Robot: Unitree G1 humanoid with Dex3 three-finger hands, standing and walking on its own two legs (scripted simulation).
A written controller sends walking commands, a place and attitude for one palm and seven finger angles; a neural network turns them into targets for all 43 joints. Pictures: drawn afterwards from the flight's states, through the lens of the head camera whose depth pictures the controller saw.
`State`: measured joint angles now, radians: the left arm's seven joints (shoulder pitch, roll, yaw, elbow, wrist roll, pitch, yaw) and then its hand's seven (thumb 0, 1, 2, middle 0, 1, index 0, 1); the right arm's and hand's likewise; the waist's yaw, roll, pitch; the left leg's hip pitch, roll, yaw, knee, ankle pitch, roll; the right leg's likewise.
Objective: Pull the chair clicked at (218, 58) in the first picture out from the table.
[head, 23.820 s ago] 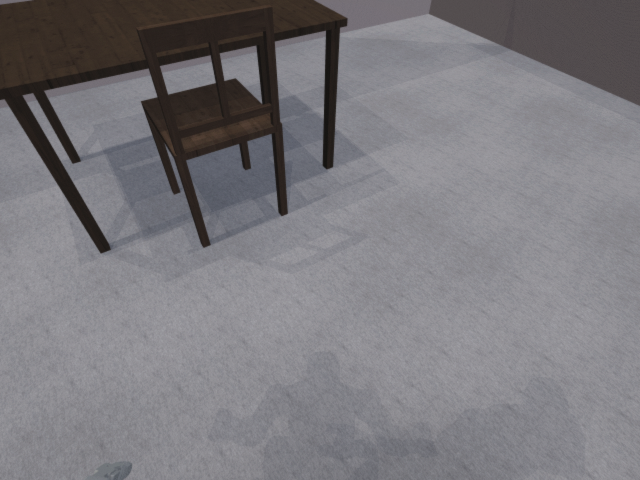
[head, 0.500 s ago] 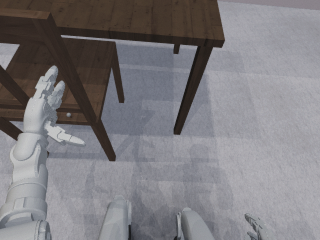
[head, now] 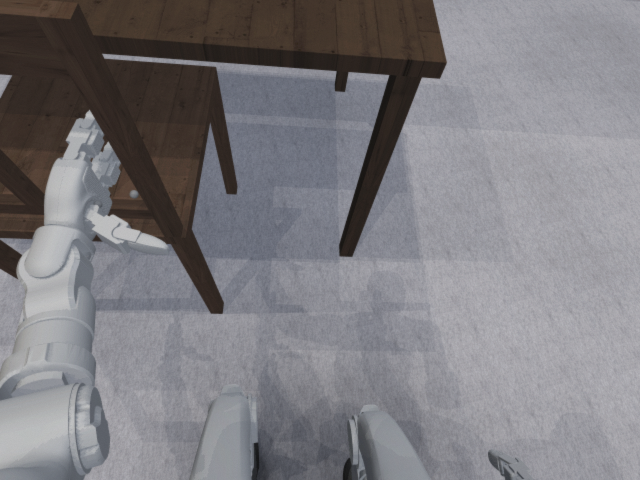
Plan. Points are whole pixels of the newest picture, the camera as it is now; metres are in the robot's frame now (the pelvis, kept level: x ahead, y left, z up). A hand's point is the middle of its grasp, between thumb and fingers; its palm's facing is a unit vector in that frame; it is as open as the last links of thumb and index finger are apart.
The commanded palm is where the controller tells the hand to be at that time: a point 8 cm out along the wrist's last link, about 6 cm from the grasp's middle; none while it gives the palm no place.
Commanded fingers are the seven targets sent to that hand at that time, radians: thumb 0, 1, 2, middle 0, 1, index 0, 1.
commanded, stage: push the fingers through the gap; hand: left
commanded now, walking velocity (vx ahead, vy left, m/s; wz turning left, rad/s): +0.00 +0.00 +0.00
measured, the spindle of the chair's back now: out of the picture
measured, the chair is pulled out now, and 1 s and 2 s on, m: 0.00 0.00 0.01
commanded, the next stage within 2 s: hook a spindle and tug to test in 0.72 s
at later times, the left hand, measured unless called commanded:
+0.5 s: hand (141, 172) +0.47 +0.22 +0.04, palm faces -0.01 -1.00 -0.03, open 16.9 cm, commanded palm +0.46 +0.26 +0.05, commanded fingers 0.00 -0.50 0.30 -0.06 -0.08 -0.06 -0.08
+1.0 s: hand (147, 171) +0.48 +0.21 +0.04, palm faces +0.00 -1.00 -0.02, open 16.6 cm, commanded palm +0.46 +0.25 +0.05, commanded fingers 0.00 -0.50 0.30 -0.24 -0.63 -0.24 -0.63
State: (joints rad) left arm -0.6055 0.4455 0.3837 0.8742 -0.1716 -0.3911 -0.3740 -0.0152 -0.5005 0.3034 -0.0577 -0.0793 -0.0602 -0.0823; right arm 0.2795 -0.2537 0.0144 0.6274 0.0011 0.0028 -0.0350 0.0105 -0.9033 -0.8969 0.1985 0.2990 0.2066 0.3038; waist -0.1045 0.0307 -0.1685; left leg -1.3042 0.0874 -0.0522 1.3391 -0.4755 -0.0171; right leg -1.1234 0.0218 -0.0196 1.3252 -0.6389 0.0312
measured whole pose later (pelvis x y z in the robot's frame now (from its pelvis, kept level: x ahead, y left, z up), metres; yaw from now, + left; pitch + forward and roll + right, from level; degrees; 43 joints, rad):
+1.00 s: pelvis +0.00 +0.00 +0.00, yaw -1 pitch +27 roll -4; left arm -0.73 0.48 0.41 0.99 -0.13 -0.41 -0.33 -0.02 -0.50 0.30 -0.10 -0.21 -0.10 -0.22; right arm 0.29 -0.25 0.02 0.62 -0.01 0.06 -0.02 0.01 -0.90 -0.90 0.20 0.30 0.21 0.30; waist -0.13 0.03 -0.16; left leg -1.34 0.09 -0.06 1.35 -0.48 -0.02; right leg -1.16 0.03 -0.02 1.33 -0.64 0.03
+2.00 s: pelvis +0.01 +0.00 +0.01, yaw +0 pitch +26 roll -4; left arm -0.60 0.43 0.38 0.85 -0.16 -0.39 -0.29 0.01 0.64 0.79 -0.39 -1.43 -0.38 -1.45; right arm 0.29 -0.24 0.01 0.61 -0.01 0.07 0.01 0.01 -0.90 -0.90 0.20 0.30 0.21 0.30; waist -0.12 0.04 -0.18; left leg -1.28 0.09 -0.04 1.31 -0.48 -0.01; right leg -1.10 0.02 -0.01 1.28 -0.64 0.03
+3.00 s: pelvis -0.02 +0.01 +0.10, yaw +0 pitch +9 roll -3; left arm -0.50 0.25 0.16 1.00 -0.09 -0.29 0.07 0.04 0.66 0.74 -0.26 -1.00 -0.49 -1.45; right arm 0.27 -0.24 -0.01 0.62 0.04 0.10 -0.10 0.01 -0.90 -0.90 0.20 0.30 0.20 0.30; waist -0.09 0.02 0.02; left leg -0.72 0.08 0.01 0.78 -0.23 0.00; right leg -0.57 0.01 0.02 0.75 -0.34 0.05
